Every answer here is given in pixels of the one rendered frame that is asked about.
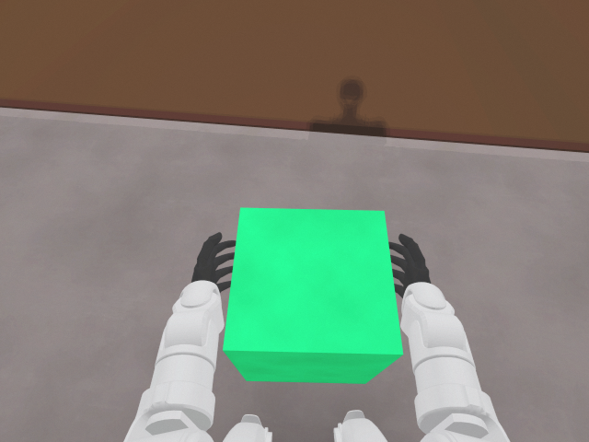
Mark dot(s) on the right robot hand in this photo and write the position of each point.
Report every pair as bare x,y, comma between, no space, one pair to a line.
413,265

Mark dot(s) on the left robot hand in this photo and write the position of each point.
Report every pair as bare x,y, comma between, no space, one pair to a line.
205,268

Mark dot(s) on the robot left shin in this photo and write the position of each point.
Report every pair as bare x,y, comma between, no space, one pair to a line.
250,418

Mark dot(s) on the carton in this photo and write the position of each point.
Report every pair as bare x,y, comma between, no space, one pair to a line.
312,297

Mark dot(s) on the right robot forearm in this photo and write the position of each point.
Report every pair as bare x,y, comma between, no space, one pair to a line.
449,394

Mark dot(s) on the left robot forearm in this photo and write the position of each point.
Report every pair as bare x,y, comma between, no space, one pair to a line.
180,395

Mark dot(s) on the robot right thigh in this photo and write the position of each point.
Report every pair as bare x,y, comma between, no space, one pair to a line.
358,430

